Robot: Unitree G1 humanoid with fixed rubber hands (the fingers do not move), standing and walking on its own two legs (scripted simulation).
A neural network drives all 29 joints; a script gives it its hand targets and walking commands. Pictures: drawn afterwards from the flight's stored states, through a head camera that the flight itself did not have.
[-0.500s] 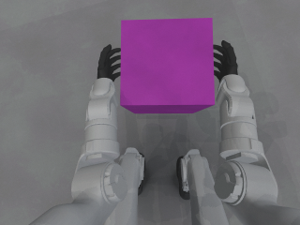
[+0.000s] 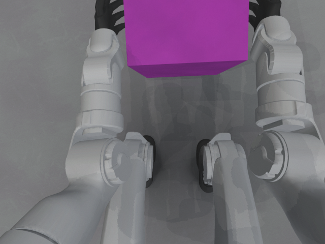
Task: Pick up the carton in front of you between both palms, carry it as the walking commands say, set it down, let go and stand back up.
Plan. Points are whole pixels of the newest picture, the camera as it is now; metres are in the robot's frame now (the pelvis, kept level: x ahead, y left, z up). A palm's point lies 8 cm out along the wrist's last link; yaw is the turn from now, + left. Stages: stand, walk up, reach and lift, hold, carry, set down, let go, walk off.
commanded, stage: set down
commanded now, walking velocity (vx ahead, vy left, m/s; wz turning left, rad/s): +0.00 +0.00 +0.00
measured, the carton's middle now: (182, 27) +0.55 -0.01 -0.21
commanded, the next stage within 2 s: none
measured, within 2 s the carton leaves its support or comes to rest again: rests again in 0.62 s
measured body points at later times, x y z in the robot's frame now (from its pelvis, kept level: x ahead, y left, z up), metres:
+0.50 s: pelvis +0.01 +0.00 -0.08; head +0.39 -0.02 +0.14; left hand +0.58 +0.15 -0.26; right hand +0.59 -0.16 -0.26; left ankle +0.10 +0.12 -0.44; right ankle +0.09 -0.12 -0.44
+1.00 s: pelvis -0.01 +0.00 -0.10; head +0.37 -0.01 +0.13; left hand +0.57 +0.15 -0.27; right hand +0.58 -0.16 -0.27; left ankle +0.10 +0.12 -0.44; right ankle +0.09 -0.12 -0.44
